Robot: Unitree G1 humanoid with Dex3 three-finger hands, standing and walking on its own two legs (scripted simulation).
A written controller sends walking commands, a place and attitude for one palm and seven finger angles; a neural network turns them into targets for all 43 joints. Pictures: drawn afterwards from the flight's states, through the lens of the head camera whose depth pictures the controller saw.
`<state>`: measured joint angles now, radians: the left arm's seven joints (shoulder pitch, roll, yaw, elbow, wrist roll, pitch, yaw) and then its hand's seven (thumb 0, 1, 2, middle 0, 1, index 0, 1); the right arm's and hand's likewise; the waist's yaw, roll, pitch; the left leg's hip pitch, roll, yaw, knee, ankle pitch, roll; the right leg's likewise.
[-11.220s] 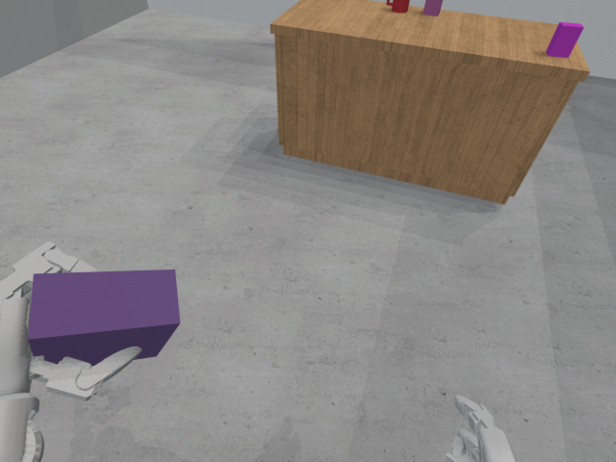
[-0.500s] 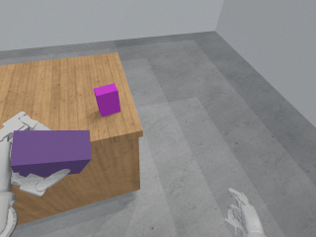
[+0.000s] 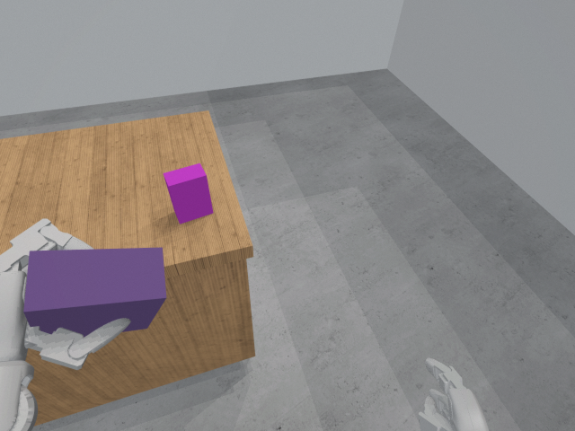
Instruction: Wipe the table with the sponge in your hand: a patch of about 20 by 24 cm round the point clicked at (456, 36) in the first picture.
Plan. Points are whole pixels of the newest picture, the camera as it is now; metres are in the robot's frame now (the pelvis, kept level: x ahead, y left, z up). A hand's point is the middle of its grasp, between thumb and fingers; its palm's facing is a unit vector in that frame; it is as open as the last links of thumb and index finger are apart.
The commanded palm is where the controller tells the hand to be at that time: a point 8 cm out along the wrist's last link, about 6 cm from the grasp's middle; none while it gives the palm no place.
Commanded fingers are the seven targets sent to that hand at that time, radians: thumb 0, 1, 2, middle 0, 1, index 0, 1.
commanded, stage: shuffle to correct the standing spot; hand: left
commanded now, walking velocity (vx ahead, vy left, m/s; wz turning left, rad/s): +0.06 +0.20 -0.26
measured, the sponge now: (117, 295) +0.23 +0.21 +0.13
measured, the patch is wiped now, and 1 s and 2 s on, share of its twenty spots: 0.00 0.00 0.00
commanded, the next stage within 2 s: none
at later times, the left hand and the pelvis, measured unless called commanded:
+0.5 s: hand (21, 296) +0.21 +0.30 +0.15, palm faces +0.36 -0.83 -0.42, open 9.8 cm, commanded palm +0.15 +0.34 +0.17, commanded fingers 0.00 0.10 1.30 -1.20 -1.60 -1.20 -1.60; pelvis -0.01 +0.05 -0.01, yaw +1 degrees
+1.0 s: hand out of the picture +0.22 +0.34 +0.17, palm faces +0.30 -0.84 -0.46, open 9.8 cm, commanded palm +0.17 +0.39 +0.17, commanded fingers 0.00 0.10 1.30 -1.20 -1.60 -1.20 -1.60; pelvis +0.00 +0.12 -0.01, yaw -3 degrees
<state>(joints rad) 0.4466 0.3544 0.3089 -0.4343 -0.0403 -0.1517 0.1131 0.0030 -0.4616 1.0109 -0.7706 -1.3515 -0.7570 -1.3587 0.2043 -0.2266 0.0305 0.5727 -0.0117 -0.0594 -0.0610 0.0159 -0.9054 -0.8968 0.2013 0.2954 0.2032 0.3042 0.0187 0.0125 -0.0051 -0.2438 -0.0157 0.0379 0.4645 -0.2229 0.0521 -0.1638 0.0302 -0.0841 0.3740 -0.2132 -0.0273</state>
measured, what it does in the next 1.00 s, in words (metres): steps to the left: right foot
